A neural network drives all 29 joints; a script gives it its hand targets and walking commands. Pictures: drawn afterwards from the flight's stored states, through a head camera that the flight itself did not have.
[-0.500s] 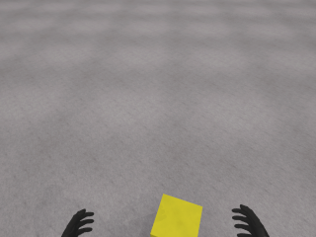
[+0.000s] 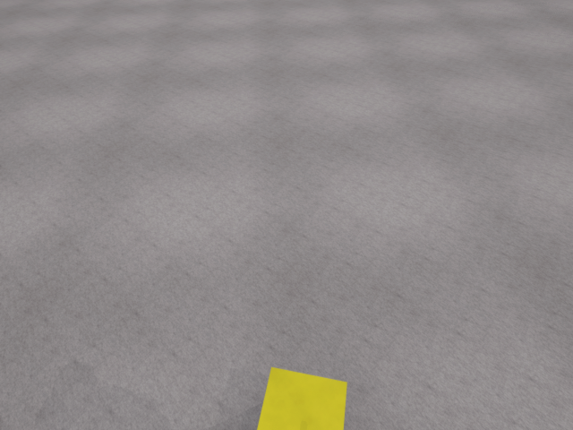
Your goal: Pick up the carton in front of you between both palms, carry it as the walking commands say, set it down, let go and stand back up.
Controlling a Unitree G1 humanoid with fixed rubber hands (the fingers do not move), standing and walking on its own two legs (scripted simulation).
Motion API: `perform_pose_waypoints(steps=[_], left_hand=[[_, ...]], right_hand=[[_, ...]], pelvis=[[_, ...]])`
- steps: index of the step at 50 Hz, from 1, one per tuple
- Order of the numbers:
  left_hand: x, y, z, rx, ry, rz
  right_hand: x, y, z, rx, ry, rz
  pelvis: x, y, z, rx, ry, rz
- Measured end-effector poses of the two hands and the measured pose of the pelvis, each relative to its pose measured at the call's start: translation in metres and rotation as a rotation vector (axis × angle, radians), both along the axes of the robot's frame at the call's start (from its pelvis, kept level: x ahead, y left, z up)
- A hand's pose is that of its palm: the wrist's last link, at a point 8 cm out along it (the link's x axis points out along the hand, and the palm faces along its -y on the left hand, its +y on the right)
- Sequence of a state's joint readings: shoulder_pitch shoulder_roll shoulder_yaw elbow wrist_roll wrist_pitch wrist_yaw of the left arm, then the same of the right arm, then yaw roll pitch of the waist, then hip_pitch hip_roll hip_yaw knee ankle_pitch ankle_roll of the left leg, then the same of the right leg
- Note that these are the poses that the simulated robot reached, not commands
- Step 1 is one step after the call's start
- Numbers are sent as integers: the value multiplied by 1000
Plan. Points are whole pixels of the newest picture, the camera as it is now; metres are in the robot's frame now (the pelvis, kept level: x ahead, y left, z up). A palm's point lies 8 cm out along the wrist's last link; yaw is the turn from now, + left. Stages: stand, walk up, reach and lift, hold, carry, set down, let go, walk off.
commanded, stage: stand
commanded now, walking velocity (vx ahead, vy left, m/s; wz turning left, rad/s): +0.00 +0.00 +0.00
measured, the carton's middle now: (301, 427) +0.31 -0.03 -0.63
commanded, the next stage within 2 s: none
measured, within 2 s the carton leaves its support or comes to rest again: neither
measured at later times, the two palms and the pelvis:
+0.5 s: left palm out of the picture +0.06 +0.26 -0.11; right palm out of the picture -0.01 -0.27 -0.13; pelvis -0.01 +0.00 +0.00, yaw -4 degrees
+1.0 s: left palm out of the picture +0.02 +0.25 -0.12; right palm out of the picture -0.08 -0.24 -0.14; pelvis -0.02 +0.01 +0.00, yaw -6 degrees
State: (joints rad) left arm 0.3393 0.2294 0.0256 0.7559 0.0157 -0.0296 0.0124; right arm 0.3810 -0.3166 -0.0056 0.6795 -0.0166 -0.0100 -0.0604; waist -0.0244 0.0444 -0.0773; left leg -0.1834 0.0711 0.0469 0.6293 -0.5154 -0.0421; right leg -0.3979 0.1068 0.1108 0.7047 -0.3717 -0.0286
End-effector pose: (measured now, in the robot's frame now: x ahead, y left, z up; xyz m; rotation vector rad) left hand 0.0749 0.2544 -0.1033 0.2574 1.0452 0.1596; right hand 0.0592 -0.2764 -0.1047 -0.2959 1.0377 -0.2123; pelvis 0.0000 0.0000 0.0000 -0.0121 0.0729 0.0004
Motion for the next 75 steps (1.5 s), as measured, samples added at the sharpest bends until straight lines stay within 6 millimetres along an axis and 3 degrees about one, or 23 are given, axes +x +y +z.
perform_pose_waypoints(steps=[10,29,48,75], left_hand=[[11,1,-5,17,23,-24],[-26,1,-11,26,147,-28],[-50,-6,-17,0,228,-24],[-79,-9,-26,-30,313,-11]], right_hand=[[-19,4,-12,14,67,-53],[-84,14,-25,48,237,-125],[-137,37,-31,99,376,-183],[-175,73,-34,154,480,-240]], pelvis=[[4,1,-4,11,-10,-31],[-8,3,0,23,-42,-76],[-17,9,4,23,-62,-100],[-25,21,6,19,-79,-110]])
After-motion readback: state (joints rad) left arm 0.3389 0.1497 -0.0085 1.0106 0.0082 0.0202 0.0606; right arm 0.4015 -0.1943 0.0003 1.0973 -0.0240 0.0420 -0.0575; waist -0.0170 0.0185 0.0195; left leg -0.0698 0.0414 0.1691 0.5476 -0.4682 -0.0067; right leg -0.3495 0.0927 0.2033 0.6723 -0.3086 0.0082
